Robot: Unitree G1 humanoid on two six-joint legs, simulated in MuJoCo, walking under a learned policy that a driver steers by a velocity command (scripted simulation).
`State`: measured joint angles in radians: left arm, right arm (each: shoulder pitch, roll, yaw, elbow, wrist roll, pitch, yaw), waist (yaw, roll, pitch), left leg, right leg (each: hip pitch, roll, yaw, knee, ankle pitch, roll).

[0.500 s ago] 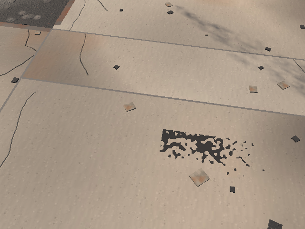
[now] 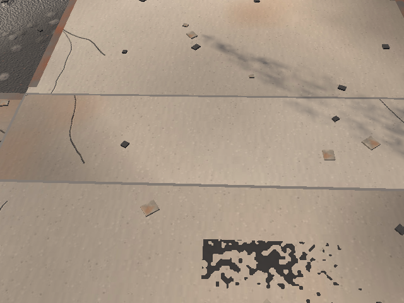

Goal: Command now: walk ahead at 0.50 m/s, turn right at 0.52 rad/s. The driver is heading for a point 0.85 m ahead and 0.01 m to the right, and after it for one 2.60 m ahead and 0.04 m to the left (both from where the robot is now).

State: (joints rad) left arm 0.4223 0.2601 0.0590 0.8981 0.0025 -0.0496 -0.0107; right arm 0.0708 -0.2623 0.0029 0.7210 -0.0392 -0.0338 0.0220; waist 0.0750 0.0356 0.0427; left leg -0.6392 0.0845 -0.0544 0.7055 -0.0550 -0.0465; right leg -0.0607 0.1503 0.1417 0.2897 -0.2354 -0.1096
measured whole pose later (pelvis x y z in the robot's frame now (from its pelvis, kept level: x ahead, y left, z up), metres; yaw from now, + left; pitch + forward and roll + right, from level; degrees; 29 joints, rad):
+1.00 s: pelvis +0.49 -0.06 +0.00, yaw -4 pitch +0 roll -1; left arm 0.35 0.22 0.03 0.93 0.01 -0.08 0.02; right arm 0.18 -0.24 -0.05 0.85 -0.03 0.00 0.04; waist 0.02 0.04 0.07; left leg -0.60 0.05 0.05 0.77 -0.06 0.04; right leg -0.02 0.03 -0.22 0.29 -0.28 -0.06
